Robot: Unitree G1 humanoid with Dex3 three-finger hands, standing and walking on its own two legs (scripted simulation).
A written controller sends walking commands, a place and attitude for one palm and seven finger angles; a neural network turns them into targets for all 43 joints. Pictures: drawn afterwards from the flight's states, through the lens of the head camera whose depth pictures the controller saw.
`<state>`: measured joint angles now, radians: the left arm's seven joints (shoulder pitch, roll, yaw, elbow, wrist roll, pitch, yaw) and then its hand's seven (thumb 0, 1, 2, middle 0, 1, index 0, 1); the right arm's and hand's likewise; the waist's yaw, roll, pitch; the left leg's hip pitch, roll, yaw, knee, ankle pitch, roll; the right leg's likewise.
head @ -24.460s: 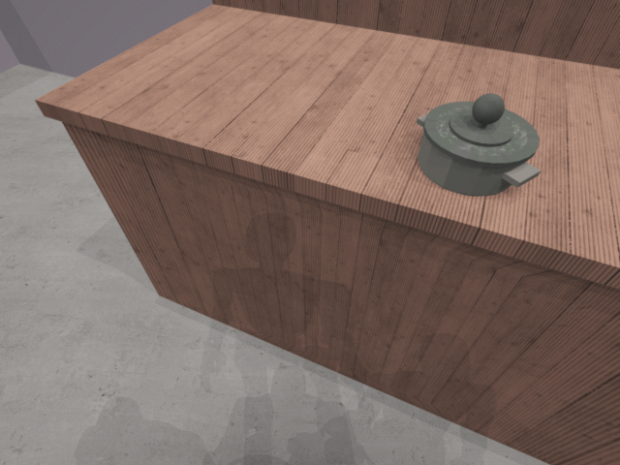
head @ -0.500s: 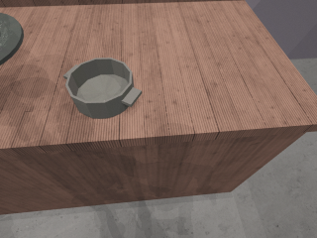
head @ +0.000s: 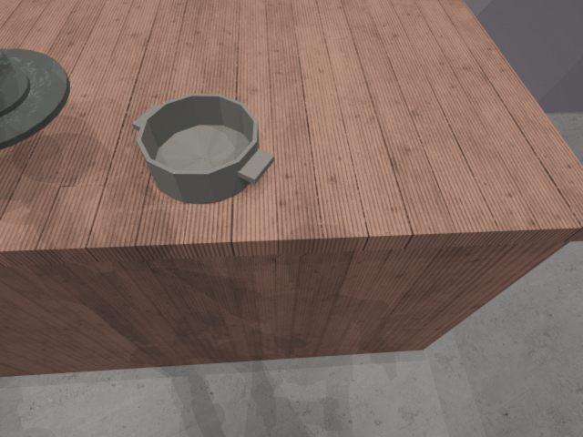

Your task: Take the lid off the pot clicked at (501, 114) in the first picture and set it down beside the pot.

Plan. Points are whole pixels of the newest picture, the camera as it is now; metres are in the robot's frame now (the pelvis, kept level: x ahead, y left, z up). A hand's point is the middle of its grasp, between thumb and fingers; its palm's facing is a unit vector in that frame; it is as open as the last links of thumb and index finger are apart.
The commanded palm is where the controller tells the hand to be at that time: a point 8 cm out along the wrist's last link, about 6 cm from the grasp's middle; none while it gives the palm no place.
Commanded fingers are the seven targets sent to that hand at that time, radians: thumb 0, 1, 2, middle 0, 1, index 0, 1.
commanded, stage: lower the lid onto the table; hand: left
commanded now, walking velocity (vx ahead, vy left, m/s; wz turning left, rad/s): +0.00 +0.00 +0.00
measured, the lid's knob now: out of the picture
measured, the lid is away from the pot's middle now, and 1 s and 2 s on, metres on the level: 0.23 0.23 0.23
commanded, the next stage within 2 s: open the fingers wide in 1.64 s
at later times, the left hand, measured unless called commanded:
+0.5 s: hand out of the picture +0.49 +0.31 +0.22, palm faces -0.34 -0.30 -0.89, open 7.4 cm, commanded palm +0.51 +0.33 +0.29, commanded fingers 0.00 0.66 0.91 -0.83 -1.11 -0.86 -1.11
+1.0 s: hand out of the picture +0.49 +0.32 +0.19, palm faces -0.39 -0.26 -0.88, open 7.4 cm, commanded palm +0.52 +0.33 +0.26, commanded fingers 0.00 0.66 0.91 -0.83 -1.11 -0.86 -1.11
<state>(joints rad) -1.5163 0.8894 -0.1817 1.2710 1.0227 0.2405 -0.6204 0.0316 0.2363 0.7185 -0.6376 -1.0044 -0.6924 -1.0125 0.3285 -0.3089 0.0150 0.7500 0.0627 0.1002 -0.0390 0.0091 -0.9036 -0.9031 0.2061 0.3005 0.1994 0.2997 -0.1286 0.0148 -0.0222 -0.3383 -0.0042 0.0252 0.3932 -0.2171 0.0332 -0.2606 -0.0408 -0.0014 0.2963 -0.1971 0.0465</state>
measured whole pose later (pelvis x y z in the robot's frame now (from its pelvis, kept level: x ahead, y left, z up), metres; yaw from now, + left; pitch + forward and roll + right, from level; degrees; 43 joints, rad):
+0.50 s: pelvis +0.01 +0.00 +0.00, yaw -2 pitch +11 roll -1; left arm -1.48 0.93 -0.11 1.35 1.03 0.16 -0.59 0.03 0.24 0.72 -0.64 -1.00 -0.69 -1.02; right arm 0.36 -0.32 0.01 0.77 0.07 0.12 -0.05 0.01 -0.90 -0.90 0.21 0.30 0.20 0.30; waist -0.17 0.01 -0.03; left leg -0.38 0.02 0.04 0.43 -0.25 0.03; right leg -0.31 -0.02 0.02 0.33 -0.21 0.04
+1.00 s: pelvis +0.00 +0.00 -0.01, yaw -1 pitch +12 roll -2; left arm -1.40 0.90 -0.13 1.31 1.01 0.13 -0.58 0.03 0.24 0.72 -0.63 -1.00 -0.69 -1.02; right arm 0.34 -0.30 0.01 0.74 0.07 0.13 -0.04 0.01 -0.90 -0.90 0.21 0.30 0.20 0.30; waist -0.16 0.02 -0.04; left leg -0.44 0.01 0.03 0.51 -0.28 0.04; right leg -0.35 -0.03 0.00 0.38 -0.24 0.05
